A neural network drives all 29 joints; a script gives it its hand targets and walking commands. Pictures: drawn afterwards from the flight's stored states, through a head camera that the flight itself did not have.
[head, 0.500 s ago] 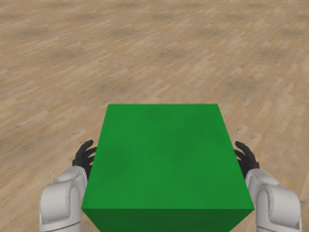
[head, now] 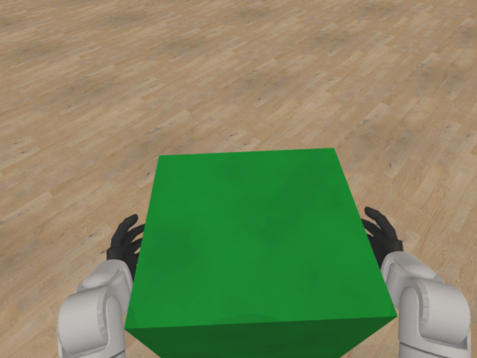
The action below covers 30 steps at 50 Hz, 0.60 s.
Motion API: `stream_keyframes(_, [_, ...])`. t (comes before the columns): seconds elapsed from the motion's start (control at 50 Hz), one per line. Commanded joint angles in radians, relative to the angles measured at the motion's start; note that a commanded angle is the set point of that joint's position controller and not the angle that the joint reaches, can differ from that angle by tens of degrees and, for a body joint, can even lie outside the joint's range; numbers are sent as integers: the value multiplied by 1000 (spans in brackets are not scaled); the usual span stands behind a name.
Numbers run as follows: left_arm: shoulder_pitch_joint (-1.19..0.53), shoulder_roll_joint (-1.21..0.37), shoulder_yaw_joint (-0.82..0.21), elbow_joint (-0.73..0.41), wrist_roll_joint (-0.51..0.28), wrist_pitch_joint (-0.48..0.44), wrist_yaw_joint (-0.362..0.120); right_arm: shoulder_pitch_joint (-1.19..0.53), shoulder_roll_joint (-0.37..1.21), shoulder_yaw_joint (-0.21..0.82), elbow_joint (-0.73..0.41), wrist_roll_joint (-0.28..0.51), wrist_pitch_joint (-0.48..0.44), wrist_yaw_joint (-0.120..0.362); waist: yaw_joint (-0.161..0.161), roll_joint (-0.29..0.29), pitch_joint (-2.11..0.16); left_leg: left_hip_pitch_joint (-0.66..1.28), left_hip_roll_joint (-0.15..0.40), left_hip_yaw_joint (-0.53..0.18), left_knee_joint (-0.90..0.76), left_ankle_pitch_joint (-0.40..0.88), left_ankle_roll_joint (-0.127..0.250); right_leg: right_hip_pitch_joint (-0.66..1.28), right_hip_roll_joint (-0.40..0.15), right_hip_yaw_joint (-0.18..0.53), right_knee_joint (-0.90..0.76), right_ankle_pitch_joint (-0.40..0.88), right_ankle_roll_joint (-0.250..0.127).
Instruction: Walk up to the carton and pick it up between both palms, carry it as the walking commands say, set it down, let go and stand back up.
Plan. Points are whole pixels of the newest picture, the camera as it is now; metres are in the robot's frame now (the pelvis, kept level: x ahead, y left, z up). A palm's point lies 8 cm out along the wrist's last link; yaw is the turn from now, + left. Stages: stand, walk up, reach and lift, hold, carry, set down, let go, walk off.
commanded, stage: carry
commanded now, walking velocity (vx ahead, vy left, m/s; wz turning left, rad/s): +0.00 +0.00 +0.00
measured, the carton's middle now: (251, 263) +0.27 +0.01 -0.01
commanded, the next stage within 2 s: none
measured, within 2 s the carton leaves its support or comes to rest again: neither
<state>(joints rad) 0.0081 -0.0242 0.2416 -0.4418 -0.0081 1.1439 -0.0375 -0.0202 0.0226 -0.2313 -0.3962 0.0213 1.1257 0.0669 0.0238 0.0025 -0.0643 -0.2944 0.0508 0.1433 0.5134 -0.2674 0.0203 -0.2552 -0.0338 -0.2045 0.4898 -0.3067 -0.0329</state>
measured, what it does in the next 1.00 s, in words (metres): walks ahead: right foot, then left foot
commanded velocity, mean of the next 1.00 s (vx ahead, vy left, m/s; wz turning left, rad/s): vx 0.00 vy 0.00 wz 0.00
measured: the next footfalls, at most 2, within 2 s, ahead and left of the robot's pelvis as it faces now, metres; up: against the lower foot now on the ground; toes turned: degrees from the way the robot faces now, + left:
right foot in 0.54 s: +0.17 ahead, -0.10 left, +0.00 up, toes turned -10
left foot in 0.68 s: +0.11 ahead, +0.11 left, +0.00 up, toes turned +6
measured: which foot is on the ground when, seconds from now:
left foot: down 0.00-0.54, up 0.56-0.66, down 0.68-1.00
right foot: down 0.00-0.42, up 0.44-0.52, down 0.54-1.00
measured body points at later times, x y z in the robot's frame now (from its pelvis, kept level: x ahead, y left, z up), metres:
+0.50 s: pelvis +0.11 -0.01 +0.01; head +0.12 -0.01 +0.46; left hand +0.38 +0.18 +0.07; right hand +0.36 -0.22 +0.06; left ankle -0.01 +0.10 -0.72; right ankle +0.07 -0.09 -0.71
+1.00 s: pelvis +0.14 +0.00 -0.01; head +0.13 +0.01 +0.44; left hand +0.41 +0.20 +0.03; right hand +0.41 -0.19 +0.03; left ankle +0.07 +0.11 -0.74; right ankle +0.13 -0.09 -0.74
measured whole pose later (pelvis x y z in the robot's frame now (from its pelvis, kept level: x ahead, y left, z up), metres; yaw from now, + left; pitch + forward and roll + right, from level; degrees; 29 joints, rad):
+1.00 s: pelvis +0.14 +0.00 -0.01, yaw -1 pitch +5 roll -1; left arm -0.04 0.01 0.20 -0.07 0.08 0.81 -0.09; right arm -0.04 0.01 -0.21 -0.07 -0.08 0.81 0.11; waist 0.00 0.00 -0.14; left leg -0.24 0.05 0.11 0.57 -0.41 0.00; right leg -0.34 -0.02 -0.17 0.57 -0.31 -0.04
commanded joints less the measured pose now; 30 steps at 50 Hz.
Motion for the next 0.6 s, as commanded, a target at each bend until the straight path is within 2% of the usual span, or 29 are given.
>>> stream_keyframes(0.0, [-503, -726, -861, -160, -297, 0, -174, -396, 715, 771, -152, 228, 13, 129, -21, 51, -305, 172, 128, -85, 16, 619, 20, 104, -127, 123, -6, 529, 23])
stream_keyframes(0.06, [-457, -713, -831, -86, -280, 13, -173, -375, 705, 754, -102, 221, 28, 129, -24, 5, -309, 147, 91, -57, 68, 653, 8, 132, -129, 121, 57, 765, 21])
stream_keyframes(0.1, [-460, -719, -822, -76, -276, 14, -169, -397, 712, 757, -105, 236, 31, 135, -24, -24, -300, 125, 66, -29, 58, 635, 1, 149, -116, 106, 87, 831, 19])
stream_keyframes(0.16, [-478, -727, -808, -85, -268, 15, -165, -438, 726, 770, -124, 261, 31, 143, -24, -18, -287, 138, 47, -5, 14, 653, -1, 145, -93, 81, 112, 766, 25])
stream_keyframes(0.22, [-472, -722, -788, -79, -247, 10, -157, -441, 725, 771, -127, 267, 26, 148, -28, 15, -276, 215, 50, -1, 26, 809, 5, 94, -50, 37, 74, 637, 44])
stream_keyframes(0.24, [-467, -717, -773, -59, -231, 3, -156, -432, 721, 761, -111, 258, 19, 149, -30, 17, -274, 228, 45, 6, 44, 837, 3, 91, -36, 20, 52, 630, 50])
stream_keyframes(0.26, [-464, -713, -758, -36, -215, -9, -155, -424, 716, 751, -93, 248, 7, 151, -32, 8, -272, 218, 33, 19, 62, 819, -3, 111, -29, 9, 33, 667, 54])
stream_keyframes(0.28, [-468, -715, -756, -32, -210, -22, -154, -426, 716, 752, -97, 247, -5, 152, -32, -13, -268, 177, 13, 40, 71, 745, -13, 157, -31, 7, 23, 752, 53])
stream_keyframes(0.32, [-477, -722, -768, -56, -216, -39, -150, -443, 723, 769, -133, 263, -20, 152, -31, -76, -258, 44, -44, 95, 36, 463, -39, 294, -61, 28, 59, 1036, 37])
stream_keyframes(0.34, [-472, -717, -762, -54, -210, -44, -147, -440, 722, 768, -129, 262, -25, 151, -35, -95, -255, 6, -72, 123, -26, 329, -47, 340, -78, 39, 128, 1194, 30])
stream_keyframes(0.36, [-462, -706, -760, -64, -208, -47, -144, -432, 722, 773, -133, 265, -28, 149, -44, -83, -263, 55, -87, 138, -113, 309, -47, 311, -82, 31, 238, 1280, 35])
stream_keyframes(0.38, [-459, -694, -766, -96, -215, -48, -142, -425, 728, 784, -151, 272, -30, 148, -58, -27, -276, 208, -73, 117, -176, 484, -36, 176, -67, 13, 349, 1181, 50])
stream_keyframes(0.4, [-470, -688, -775, -127, -224, -45, -143, -420, 732, 791, -166, 275, -31, 146, -68, 55, -260, 418, -21, 53, -153, 820, -8, -68, -17, -18, 381, 734, 65])
stream_keyframes(0.42, [-430, -657, -686, 21, -145, -67, -146, -371, 695, 696, -12, 193, -57, 145, -68, 168, -212, 647, 85, -56, -70, 1192, 56, -379, 67, -63, 307, -90, 67])
stream_keyframes(0.44, [-443, -679, -734, -50, -188, -75, -149, -346, 710, 735, -85, 213, -63, 144, -72, 160, -196, 771, 185, -162, 32, 1440, 100, -555, 64, -26, 206, -278, 56])
stream_keyframes(0.46, [-416, -689, -708, -11, -174, -87, -151, -333, 695, 717, -69, 183, -74, 141, -68, 144, -213, 731, 210, -178, 52, 1362, 101, -508, 38, 36, 60, -227, 36])
stream_keyframes(0.48, [-373, -666, -627, 130, -102, -126, -156, -335, 653, 636, 43, 108, -114, 141, -49, 115, -248, 538, 175, -109, 75, 1111, 64, -271, 27, 53, -124, 9, 26])
stream_keyframes(0.5, [-389, -683, -640, 132, -102, -167, -157, -384, 647, 647, 18, 115, -154, 145, -21, 84, -313, 289, 123, -14, 146, 817, 18, 66, 16, 37, -258, 361, 21])
stream_keyframes(0.52, [-416, -695, -665, 89, -121, -201, -148, -415, 654, 671, -22, 135, -180, 148, -4, 15, -364, 38, 72, -14, 208, 408, -17, 316, -79, 120, -162, 705, -11])
stream_keyframes(0.54, [-497, -752, -854, -249, -269, -165, -135, -518, 721, 869, -355, 303, -137, 136, -21, -157, -364, -136, -10, -14, 292, -233, -32, 410, -278, 325, -23, 1262, -76])
stream_keyframes(0.56, [-399, -705, -704, -10, -144, -149, -128, -442, 666, 740, -110, 210, -119, 135, -27, -151, -367, -80, -13, -84, 247, -349, -23, 378, -311, 351, 11, 1330, -127])
stream_keyframes(0.58, [-335, -659, -637, 132, -70, -159, -128, -382, 615, 667, 31, 140, -131, 139, -27, -153, -349, -89, 13, -84, 191, -355, -21, 361, -318, 333, 4, 1194, -160])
